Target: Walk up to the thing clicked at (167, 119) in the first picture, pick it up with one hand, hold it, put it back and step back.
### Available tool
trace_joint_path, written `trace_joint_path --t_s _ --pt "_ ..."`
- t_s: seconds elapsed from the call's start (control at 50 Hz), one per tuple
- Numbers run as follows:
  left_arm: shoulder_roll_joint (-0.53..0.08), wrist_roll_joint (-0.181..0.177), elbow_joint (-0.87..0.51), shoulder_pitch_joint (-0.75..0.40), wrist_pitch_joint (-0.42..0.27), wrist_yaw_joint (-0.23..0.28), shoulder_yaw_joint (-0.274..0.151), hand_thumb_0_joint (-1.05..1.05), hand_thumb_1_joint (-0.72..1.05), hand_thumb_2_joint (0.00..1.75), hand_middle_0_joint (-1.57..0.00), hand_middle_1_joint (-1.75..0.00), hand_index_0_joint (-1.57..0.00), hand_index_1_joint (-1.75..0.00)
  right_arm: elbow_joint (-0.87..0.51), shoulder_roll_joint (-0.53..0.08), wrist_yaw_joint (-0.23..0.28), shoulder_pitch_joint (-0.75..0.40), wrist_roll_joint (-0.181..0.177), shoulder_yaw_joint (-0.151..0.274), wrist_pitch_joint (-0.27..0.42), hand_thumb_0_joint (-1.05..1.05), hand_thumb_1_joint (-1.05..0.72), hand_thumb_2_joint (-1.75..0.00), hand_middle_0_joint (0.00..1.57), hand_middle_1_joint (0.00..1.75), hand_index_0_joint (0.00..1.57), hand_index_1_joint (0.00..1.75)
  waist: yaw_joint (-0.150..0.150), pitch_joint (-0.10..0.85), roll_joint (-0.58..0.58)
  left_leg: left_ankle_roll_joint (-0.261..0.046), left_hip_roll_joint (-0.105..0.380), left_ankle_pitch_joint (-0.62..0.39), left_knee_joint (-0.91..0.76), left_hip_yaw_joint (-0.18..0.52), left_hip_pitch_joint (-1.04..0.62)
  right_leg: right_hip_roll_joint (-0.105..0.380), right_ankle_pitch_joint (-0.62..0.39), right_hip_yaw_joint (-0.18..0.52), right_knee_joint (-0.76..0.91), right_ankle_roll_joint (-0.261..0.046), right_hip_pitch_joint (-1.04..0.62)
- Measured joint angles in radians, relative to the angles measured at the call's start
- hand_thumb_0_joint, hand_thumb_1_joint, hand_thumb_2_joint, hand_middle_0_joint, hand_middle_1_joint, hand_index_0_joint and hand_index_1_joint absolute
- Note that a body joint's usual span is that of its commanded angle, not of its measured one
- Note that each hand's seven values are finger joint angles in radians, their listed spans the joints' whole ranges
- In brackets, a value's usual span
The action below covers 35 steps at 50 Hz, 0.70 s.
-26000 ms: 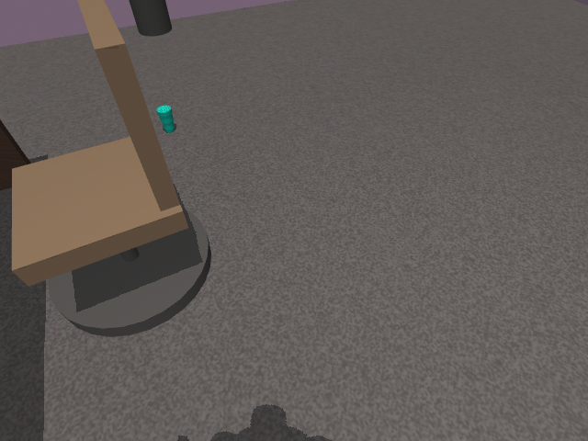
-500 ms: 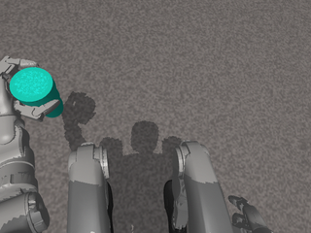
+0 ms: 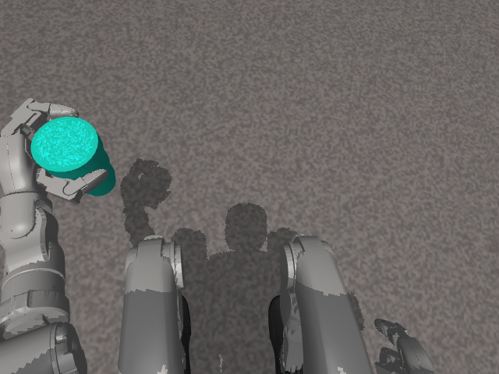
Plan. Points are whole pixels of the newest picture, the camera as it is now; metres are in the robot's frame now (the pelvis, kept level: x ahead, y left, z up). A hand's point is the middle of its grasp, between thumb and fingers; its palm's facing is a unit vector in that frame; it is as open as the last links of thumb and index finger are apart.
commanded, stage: lift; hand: left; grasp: from the side
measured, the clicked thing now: (84, 165) +0.43 +0.26 -0.05
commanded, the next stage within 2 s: hold in 1.80 s
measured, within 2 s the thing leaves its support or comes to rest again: neither
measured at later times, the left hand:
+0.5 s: hand (0, 116) +0.39 +0.25 +0.15, palm faces +0.24 -0.97 -0.08, open 11.0 cm
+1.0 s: hand out of the picture +0.39 +0.23 +0.28, palm faces +0.22 -0.97 -0.07, open 10.9 cm
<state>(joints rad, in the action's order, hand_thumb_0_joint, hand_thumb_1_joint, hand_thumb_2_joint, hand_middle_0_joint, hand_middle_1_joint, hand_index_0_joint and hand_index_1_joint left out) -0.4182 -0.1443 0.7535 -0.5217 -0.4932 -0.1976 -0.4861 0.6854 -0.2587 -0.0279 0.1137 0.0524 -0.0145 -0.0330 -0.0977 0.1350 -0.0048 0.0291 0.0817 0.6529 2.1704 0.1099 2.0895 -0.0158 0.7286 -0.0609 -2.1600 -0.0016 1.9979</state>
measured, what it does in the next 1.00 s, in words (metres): rises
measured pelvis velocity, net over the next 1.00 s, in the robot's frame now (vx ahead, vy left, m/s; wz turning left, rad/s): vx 0.06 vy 0.01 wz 0.08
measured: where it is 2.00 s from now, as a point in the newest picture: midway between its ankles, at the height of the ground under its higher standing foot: (232, 358)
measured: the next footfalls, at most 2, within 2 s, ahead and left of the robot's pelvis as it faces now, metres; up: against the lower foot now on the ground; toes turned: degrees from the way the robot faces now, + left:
none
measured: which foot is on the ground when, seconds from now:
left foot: down 0.00-1.00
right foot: down 0.00-1.00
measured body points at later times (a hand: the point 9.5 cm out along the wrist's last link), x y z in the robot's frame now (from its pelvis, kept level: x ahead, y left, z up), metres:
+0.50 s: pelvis +0.02 +0.00 +0.13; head +0.18 +0.03 +0.55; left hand +0.37 +0.30 +0.15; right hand +0.18 -0.24 +0.01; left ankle +0.09 +0.14 -0.37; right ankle +0.08 -0.12 -0.37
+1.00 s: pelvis +0.06 +0.01 +0.26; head +0.15 +0.04 +0.70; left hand +0.37 +0.28 +0.29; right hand +0.21 -0.22 +0.15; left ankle +0.09 +0.14 -0.37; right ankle +0.08 -0.12 -0.37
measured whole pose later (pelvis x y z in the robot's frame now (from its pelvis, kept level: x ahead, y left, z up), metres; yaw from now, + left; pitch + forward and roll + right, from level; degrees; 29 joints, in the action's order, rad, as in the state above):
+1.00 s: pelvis +0.06 +0.01 +0.26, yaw +5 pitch +18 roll -3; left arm -0.25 -0.15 0.35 -0.13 -0.30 -0.01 -0.18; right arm 0.64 -0.22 0.03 0.21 -0.01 -0.01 0.05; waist -0.05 0.13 0.02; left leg 0.01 0.07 0.53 1.29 0.04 1.08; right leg 0.01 0.57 -0.05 -1.24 0.02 0.99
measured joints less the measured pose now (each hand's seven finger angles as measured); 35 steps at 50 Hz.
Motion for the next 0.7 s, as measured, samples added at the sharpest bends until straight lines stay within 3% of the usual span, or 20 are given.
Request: trace_joint_path --t_s 0.22,0.52,0.7 --pt "0.046 -0.018 -0.173 0.1 0.084 0.029 0.069 -0.05 -0.58 1.11 -0.77 -1.09 -0.69 -1.12 -0.026 0.008 0.021 0.002 -0.031 0.016 0.02 0.0 -0.94 -0.91 0.2 0.3 0.21 0.3 0.027 0.027 0.012 -0.002 0.0 -0.013 -0.147 -0.018 -0.132 0.005 -0.016 0.004 0.147 0.0 -0.129" --pt "0.11 -0.035 -0.45 0.306 0.209 0.137 0.188 -0.05 -0.56 1.07 -0.77 -1.08 -0.7 -1.1 -0.049 0.028 0.062 0.018 -0.073 0.023 0.045 0.0 -0.93 -0.9 0.2 0.3 0.21 0.3 0.051 0.035 0.027 -0.005 -0.001 -0.039 -0.441 -0.04 -0.466 0.011 -0.053 0.003 0.451 0.003 -0.462" --pt "0.14 -0.018 -0.453 0.367 0.226 0.181 0.25 -0.05 -0.55 1.06 -0.77 -1.07 -0.7 -1.09 -0.053 0.036 0.076 0.046 -0.077 0.015 0.07 0.0 -0.93 -0.9 0.2 0.3 0.21 0.3 0.045 0.036 0.027 -0.009 -0.008 -0.068 -0.638 -0.053 -0.713 0.019 -0.087 0.002 0.658 0.007 -0.713"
